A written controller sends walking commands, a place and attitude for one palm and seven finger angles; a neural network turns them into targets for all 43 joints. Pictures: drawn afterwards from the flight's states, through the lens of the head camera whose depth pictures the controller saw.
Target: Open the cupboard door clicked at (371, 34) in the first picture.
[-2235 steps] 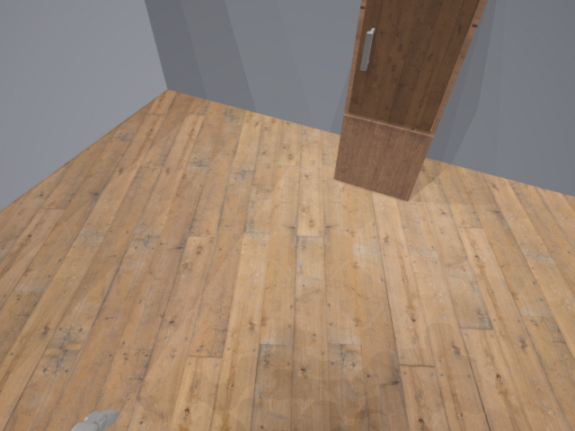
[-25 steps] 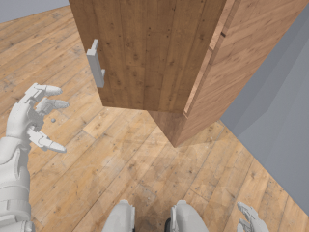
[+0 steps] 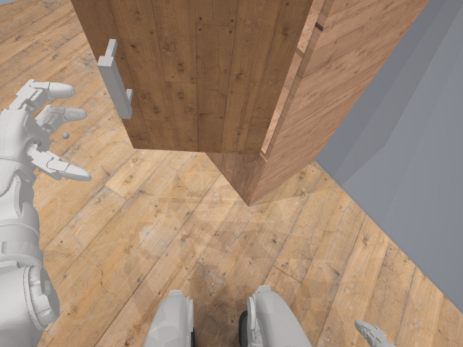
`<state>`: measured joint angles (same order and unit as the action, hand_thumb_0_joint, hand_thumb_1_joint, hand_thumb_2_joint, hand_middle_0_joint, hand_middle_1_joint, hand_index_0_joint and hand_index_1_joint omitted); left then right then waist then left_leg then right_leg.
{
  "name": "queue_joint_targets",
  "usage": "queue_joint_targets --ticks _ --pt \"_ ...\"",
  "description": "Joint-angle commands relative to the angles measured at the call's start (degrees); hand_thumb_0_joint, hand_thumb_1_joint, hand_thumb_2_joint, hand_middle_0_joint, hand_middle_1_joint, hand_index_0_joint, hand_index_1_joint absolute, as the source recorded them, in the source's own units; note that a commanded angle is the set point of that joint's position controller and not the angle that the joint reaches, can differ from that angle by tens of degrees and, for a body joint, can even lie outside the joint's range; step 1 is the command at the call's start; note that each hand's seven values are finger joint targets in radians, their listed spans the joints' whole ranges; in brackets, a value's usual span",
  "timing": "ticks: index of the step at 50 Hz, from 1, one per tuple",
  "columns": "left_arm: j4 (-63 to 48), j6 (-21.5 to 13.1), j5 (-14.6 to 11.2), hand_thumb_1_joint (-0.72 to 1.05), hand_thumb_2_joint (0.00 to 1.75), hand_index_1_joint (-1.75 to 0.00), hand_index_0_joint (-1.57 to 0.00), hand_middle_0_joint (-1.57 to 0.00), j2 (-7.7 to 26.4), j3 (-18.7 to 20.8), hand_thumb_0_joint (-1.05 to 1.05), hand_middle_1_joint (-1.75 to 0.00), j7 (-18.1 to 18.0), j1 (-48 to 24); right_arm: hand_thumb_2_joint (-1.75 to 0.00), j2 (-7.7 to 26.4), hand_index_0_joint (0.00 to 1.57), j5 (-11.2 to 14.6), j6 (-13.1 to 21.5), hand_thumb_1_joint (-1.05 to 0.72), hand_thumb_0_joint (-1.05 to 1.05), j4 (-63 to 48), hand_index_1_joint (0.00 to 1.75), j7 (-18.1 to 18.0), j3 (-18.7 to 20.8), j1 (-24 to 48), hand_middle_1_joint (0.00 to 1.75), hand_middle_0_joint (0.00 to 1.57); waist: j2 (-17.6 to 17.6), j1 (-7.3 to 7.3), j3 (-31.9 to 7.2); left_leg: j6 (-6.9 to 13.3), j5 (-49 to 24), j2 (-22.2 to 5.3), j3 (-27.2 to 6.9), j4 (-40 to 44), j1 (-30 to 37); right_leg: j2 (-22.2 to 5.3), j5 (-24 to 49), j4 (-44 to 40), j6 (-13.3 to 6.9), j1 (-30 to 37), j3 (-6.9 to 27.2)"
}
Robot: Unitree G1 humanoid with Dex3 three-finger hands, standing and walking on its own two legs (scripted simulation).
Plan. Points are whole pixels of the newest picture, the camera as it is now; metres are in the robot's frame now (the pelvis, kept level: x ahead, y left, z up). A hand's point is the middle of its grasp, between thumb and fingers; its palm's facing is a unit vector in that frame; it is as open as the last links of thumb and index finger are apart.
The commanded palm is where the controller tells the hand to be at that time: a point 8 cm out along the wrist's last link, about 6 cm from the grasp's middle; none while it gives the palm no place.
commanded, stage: move the hooked fingers beside the handle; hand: left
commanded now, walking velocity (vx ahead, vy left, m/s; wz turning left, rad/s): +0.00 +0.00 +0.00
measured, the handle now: (119, 81) +0.56 +0.20 +0.05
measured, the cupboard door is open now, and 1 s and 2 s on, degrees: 52 52 52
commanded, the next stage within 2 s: slide the fingers in behind the handle in 1.24 s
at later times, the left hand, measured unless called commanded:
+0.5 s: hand (80, 98) +0.52 +0.26 +0.05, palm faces -0.04 -1.00 -0.03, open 14.0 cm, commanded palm +0.50 +0.29 +0.05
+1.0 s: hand (83, 101) +0.51 +0.25 +0.05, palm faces -0.06 -1.00 -0.03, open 14.0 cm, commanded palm +0.50 +0.28 +0.05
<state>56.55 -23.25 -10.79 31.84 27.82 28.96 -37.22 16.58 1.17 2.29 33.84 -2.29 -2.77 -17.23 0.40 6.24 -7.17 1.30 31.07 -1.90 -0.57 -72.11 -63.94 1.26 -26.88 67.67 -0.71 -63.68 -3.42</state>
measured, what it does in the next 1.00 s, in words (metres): stands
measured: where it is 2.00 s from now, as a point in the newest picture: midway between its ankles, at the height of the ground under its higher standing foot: outside the picture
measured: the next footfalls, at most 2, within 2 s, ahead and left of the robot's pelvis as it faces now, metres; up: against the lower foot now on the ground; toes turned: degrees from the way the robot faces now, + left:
none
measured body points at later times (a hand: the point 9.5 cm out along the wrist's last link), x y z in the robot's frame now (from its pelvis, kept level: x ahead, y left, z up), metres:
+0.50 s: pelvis +0.00 +0.01 -0.01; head +0.17 +0.04 +0.40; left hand +0.51 +0.31 +0.06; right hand +0.02 -0.27 -0.11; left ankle +0.02 +0.10 -0.63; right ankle +0.05 -0.12 -0.63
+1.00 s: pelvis +0.01 +0.01 +0.00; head +0.18 +0.05 +0.41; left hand +0.51 +0.30 +0.05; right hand +0.04 -0.26 -0.10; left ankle +0.02 +0.10 -0.63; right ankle +0.05 -0.12 -0.63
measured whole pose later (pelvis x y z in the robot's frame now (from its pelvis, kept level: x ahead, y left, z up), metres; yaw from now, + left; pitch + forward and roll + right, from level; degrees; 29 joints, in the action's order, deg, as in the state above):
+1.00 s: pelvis +0.01 +0.01 +0.00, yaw -1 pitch +28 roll -5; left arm 63.1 -21.4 -6.2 36.6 26.8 25.9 -49.7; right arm 16.1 -0.4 -4.1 33.7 -0.5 -3.7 -19.3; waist 1.4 10.2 -7.1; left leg 2.1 31.7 -2.2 -1.4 -73.1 -69.0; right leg 1.7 -26.5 66.4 0.2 -67.5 -4.1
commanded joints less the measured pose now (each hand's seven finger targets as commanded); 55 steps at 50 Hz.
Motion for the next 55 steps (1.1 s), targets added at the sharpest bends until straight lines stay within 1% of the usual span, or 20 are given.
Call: queue_joint_targets --ticks 1,4,7,11,14,15,16,20,22,25,28,30,33,36,40,45,47,49,53,55 --pt "-9.85 -4.64 -0.99 -0.50 0.30 -1.20 -0.30 -0.30 18.70 2.10 0.00 -1.20 0.20 -24.39 -0.90 10.30 0.20 -0.16 0.99 -0.90 0.00 -3.62 0.30 -0.55 4.15 -7.30 0.30 0.20 8.78 -0.23 -27.68 0.21 -18.11 0.65 -2.31 8.57 17.57 0.88 10.96 -6.93 -1.06 12.57 2.41" --pt "-6.18 -3.33 -0.46 -0.50 0.30 -1.20 -0.30 -0.30 19.64 2.07 0.00 -1.20 0.88 -25.72 -0.90 10.80 0.20 -0.07 0.29 -0.90 0.00 -3.17 0.30 -0.58 4.02 -8.15 0.30 0.20 7.57 0.71 -27.24 0.52 -17.55 0.63 -2.52 8.10 15.90 0.88 10.91 -6.99 -0.90 12.22 2.39" --pt "-5.09 -2.36 -0.21 -0.50 0.30 -1.20 -0.30 -0.30 20.00 1.58 0.00 -1.20 1.48 -27.49 -0.90 11.27 0.20 -0.23 -0.38 -0.90 0.00 -2.88 0.30 -0.52 3.92 -9.14 0.30 0.20 9.12 1.00 -28.56 0.22 -20.59 0.36 -3.39 7.99 18.33 0.91 12.19 -6.35 -1.03 10.24 1.62" --pt "-3.18 -1.87 0.37 -0.50 0.30 -1.20 -0.30 -0.30 21.51 1.92 0.00 -1.20 0.51 -32.10 -0.90 11.41 0.20 -0.48 -1.14 -0.90 0.00 -2.47 0.30 -0.50 3.68 -9.96 0.30 0.20 6.85 2.41 -27.49 0.66 -18.67 0.23 -3.49 7.14 15.53 1.08 11.02 -6.48 -0.72 9.59 1.74" --pt "-4.94 -2.76 1.68 -0.50 0.30 -1.20 -0.30 -0.30 24.47 3.42 0.00 -1.20 -0.94 -35.14 -0.90 11.55 0.20 -0.89 -1.56 -0.90 0.00 -2.51 0.30 -0.35 3.57 -10.68 0.30 0.20 10.45 2.18 -30.46 0.54 -20.05 0.30 -3.78 6.60 16.97 1.08 11.05 -5.76 -0.91 8.83 1.76" --pt "-5.97 -3.28 1.42 -0.50 0.30 -1.20 -0.30 -0.30 23.41 2.37 0.00 -1.20 -1.02 -36.64 -0.90 11.33 0.20 -1.02 -1.55 -0.90 0.00 -2.60 0.30 -0.20 3.48 -10.86 0.30 0.20 12.35 2.63 -31.45 0.38 -21.75 0.32 -3.93 6.27 18.77 1.29 11.68 -5.32 -1.14 7.58 1.52" --pt "-4.23 -3.19 2.03 -0.50 0.30 -1.20 -0.30 -0.30 25.53 3.96 0.00 -1.20 -1.39 -36.00 -0.90 11.64 0.20 -1.17 -1.93 -0.90 0.00 -2.00 0.30 -0.17 3.46 -11.21 0.30 0.20 11.71 2.36 -31.55 0.15 -22.12 0.05 -4.17 6.19 18.83 1.24 11.70 -5.38 -1.06 7.48 1.35" --pt "-0.52 -1.83 2.85 -0.50 0.30 -1.20 -0.30 -0.30 23.82 1.79 0.00 -1.20 -1.90 -38.13 -0.90 11.56 0.20 -1.17 -2.71 -0.90 0.00 -2.23 0.30 -0.03 2.89 -11.83 0.30 0.20 9.96 4.45 -28.46 0.68 -20.27 -0.05 -4.28 6.06 16.32 1.47 10.87 -5.71 -0.86 6.51 1.16" --pt "0.99 -0.80 4.04 -0.50 0.30 -1.20 -0.30 -0.30 26.35 2.64 0.00 -1.20 -1.95 -39.40 -0.90 12.02 0.20 -1.28 -3.19 -0.90 0.00 -1.93 0.30 -0.11 2.77 -12.36 0.30 0.20 10.43 4.65 -28.86 0.68 -19.88 -0.21 -4.41 5.78 15.48 1.36 10.74 -5.58 -0.72 6.35 1.21" --pt "0.56 -0.46 3.98 -0.50 0.30 -1.20 -0.30 -0.30 25.83 2.62 0.00 -1.20 -1.72 -36.97 -0.90 11.93 0.20 -1.46 -3.64 -0.90 0.00 -2.80 0.30 0.22 2.62 -12.87 0.30 0.20 11.92 3.80 -30.44 0.55 -21.88 -0.13 -4.61 5.97 17.19 1.48 11.39 -5.19 -1.04 6.04 0.78" --pt "-1.21 -0.61 3.97 -0.50 0.30 -1.20 -0.30 -0.30 30.01 5.81 0.00 -1.20 -1.67 -35.52 -0.90 12.14 0.20 -1.51 -4.51 -0.90 0.00 -3.48 0.30 0.30 2.61 -13.04 0.30 0.20 10.81 2.89 -32.97 0.68 -23.47 -0.25 -4.11 5.46 15.96 1.47 13.99 -4.88 -0.72 9.27 1.21" --pt "-3.75 -1.35 3.25 -0.50 0.30 -1.20 -0.30 -0.30 27.29 4.45 0.00 -1.20 -1.40 -36.02 -0.90 11.67 0.20 -1.49 -4.62 -0.90 0.00 -3.64 0.30 0.71 2.91 -13.21 0.30 0.20 12.28 3.26 -34.58 0.55 -26.16 -0.38 -4.36 5.32 18.81 1.68 15.38 -4.69 -0.88 8.18 1.03" --pt "-5.31 -1.76 2.98 -0.50 0.30 -1.20 -0.30 -0.30 28.26 5.51 0.00 -1.20 -1.46 -35.74 -0.90 11.92 0.20 -1.46 -5.15 -0.90 0.00 -3.13 0.30 0.97 3.13 -13.33 0.30 0.20 12.67 3.04 -34.40 0.20 -26.18 -0.62 -4.73 5.87 20.22 1.75 14.61 -5.31 -0.75 8.01 0.77" --pt "-6.93 -1.83 2.70 -0.50 0.30 -1.20 -0.30 -0.30 25.73 3.82 0.00 -1.20 -1.45 -35.80 -0.90 11.63 0.20 -1.36 -5.30 -0.90 0.00 -2.71 0.30 1.07 3.35 -13.37 0.30 0.20 15.10 3.08 -34.48 -0.36 -28.66 -0.76 -5.26 6.48 24.03 1.80 14.66 -5.67 -0.92 6.30 0.41" --pt "-3.98 -0.62 2.89 -0.50 0.30 -1.20 -0.30 -0.30 21.91 0.94 0.00 -1.20 -1.94 -36.49 -0.90 11.47 0.20 -1.36 -5.42 -0.90 0.00 -1.84 0.30 0.86 3.26 -13.60 0.30 0.20 12.65 4.72 -28.90 -0.15 -25.89 -0.85 -5.77 7.27 22.98 1.87 12.54 -6.58 -0.97 4.14 -0.15" --pt "-6.42 -1.39 2.73 -0.50 0.30 -1.20 -0.30 -0.30 19.58 -0.19 0.00 -1.20 -2.79 -35.43 -0.90 11.12 0.20 -1.68 -5.36 -0.90 0.00 -1.99 0.30 0.97 3.66 -13.74 0.30 0.20 15.22 3.92 -31.78 -1.13 -31.68 -0.99 -6.29 7.12 27.72 1.75 13.91 -6.34 -1.16 2.82 -0.39" --pt "-6.46 -1.90 2.71 -0.50 0.30 -1.20 -0.30 -0.30 21.29 1.59 0.00 -1.20 -3.38 -34.46 -0.90 11.17 0.20 -1.80 -5.67 -0.90 0.00 -1.83 0.30 1.06 3.68 -13.70 0.30 0.20 13.81 3.40 -32.29 -1.37 -33.39 -1.10 -6.25 7.04 27.56 1.74 15.25 -6.32 -1.01 4.53 -0.39" --pt "-4.32 -1.63 2.92 -0.50 0.30 -1.20 -0.30 -0.30 18.97 -0.09 0.00 -1.20 -3.85 -33.49 -0.90 10.79 0.20 -1.51 -5.88 -0.90 0.00 -2.08 0.30 1.18 3.54 -12.93 0.30 0.20 12.58 3.88 -28.92 -1.02 -29.90 -0.86 -5.61 7.58 25.00 1.72 14.26 -6.83 -0.95 4.77 -0.35" --pt "-3.15 -1.87 3.68 -0.50 0.30 -1.20 -0.30 -0.30 20.63 0.99 0.00 -1.20 -5.04 -34.33 -0.90 10.80 0.20 -1.59 -6.05 -0.90 0.00 -2.80 0.30 1.11 3.28 -12.43 0.30 0.20 11.20 3.85 -28.04 -0.39 -26.04 -0.38 -4.81 7.44 21.42 1.64 13.78 -6.60 -0.86 6.50 0.21" --pt "-4.56 -2.83 3.87 -0.50 0.30 -1.20 -0.30 -0.30 23.38 2.85 0.00 -1.20 -5.37 -34.18 -0.90 10.75 0.20 -1.62 -5.99 -0.90 0.00 -3.24 0.30 1.03 3.12 -12.31 0.30 0.20 11.65 2.97 -29.31 -0.33 -26.68 -0.25 -4.52 7.36 21.15 1.75 14.82 -6.10 -1.12 8.43 0.47"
